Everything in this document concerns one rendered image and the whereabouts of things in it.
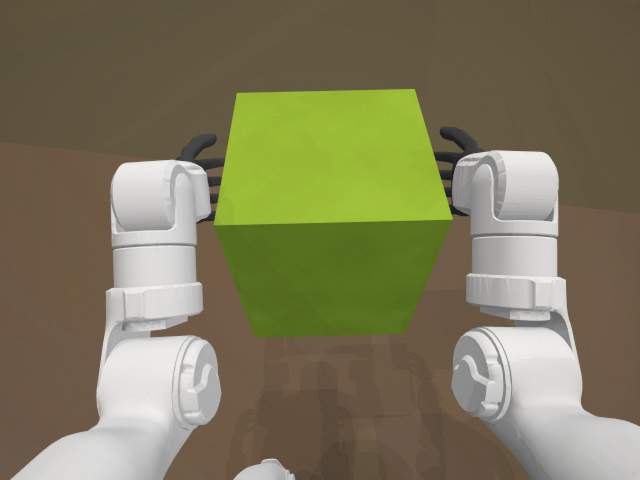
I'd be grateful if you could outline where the robot left hand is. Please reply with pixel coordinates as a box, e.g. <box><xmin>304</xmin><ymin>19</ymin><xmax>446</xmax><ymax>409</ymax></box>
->
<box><xmin>176</xmin><ymin>133</ymin><xmax>225</xmax><ymax>224</ymax></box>

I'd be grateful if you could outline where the left robot forearm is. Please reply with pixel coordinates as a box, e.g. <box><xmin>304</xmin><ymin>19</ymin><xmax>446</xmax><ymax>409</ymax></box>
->
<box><xmin>96</xmin><ymin>160</ymin><xmax>211</xmax><ymax>416</ymax></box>

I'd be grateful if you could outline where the left robot upper arm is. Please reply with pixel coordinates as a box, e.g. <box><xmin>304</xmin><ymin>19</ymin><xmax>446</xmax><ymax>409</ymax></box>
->
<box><xmin>10</xmin><ymin>335</ymin><xmax>221</xmax><ymax>480</ymax></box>

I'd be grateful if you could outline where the carton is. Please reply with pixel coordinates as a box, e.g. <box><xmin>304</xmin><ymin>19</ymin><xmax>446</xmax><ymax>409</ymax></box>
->
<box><xmin>214</xmin><ymin>89</ymin><xmax>453</xmax><ymax>338</ymax></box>

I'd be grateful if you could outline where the left robot shin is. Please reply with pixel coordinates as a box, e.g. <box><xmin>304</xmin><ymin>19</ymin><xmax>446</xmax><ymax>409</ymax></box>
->
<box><xmin>261</xmin><ymin>459</ymin><xmax>286</xmax><ymax>470</ymax></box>

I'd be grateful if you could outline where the right robot upper arm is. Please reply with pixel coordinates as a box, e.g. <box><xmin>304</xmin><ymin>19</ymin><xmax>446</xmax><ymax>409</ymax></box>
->
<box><xmin>451</xmin><ymin>327</ymin><xmax>640</xmax><ymax>480</ymax></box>

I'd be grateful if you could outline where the right robot forearm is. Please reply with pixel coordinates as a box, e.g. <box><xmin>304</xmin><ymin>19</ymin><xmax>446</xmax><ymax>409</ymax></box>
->
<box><xmin>452</xmin><ymin>150</ymin><xmax>582</xmax><ymax>396</ymax></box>

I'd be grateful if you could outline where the robot right hand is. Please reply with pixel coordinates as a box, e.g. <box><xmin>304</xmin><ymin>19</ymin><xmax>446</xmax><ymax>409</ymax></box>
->
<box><xmin>433</xmin><ymin>127</ymin><xmax>484</xmax><ymax>216</ymax></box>

